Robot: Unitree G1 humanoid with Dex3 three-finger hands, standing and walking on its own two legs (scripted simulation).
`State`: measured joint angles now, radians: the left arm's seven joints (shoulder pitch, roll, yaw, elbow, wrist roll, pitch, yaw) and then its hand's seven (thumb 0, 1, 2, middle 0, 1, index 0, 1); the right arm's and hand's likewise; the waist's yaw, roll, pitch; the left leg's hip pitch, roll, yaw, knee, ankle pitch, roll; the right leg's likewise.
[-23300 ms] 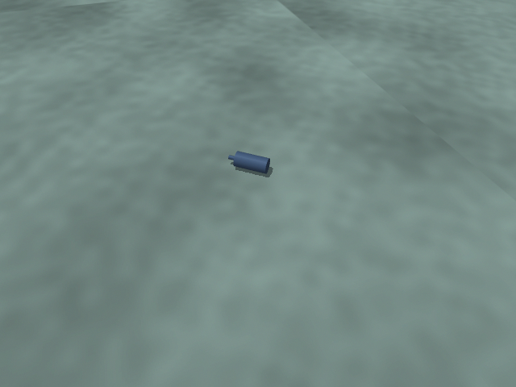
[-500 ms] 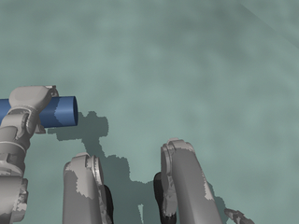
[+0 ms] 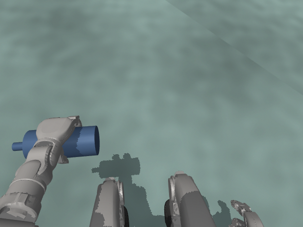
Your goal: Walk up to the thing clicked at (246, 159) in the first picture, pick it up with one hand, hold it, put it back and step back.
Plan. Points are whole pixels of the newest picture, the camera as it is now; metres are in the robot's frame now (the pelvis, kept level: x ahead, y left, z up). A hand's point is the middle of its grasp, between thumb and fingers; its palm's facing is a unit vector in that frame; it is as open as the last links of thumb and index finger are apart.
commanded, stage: lift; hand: left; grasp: from above
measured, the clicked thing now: (56, 143) +0.39 +0.26 -0.11
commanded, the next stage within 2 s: hold in 0.78 s
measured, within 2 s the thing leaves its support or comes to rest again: neither
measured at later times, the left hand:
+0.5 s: hand (45, 126) +0.37 +0.22 +0.05, palm faces -0.46 -0.05 -0.89, open 11.6 cm
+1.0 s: hand (31, 102) +0.39 +0.22 +0.12, palm faces -0.46 -0.03 -0.89, open 11.6 cm
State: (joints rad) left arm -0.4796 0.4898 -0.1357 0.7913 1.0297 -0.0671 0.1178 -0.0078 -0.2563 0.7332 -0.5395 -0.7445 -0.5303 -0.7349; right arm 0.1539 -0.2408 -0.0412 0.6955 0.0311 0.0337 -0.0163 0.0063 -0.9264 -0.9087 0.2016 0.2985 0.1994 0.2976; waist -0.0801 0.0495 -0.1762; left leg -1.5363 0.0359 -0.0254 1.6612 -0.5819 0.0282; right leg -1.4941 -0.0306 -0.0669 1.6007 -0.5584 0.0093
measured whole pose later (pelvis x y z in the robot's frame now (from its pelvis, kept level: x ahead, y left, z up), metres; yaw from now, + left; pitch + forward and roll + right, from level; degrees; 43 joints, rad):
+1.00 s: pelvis +0.08 +0.00 +0.19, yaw +0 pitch +9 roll -1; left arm -0.33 0.41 -0.21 0.83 1.02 -0.06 0.10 -0.01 -0.24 0.73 -0.56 -0.66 -0.55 -0.66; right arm 0.25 -0.25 -0.06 0.71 0.06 0.05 -0.05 0.01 -0.91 -0.90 0.20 0.30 0.20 0.30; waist -0.04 0.03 -0.07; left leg -0.53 0.02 0.05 0.75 -0.36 0.02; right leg -0.53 -0.02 -0.01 0.71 -0.33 0.02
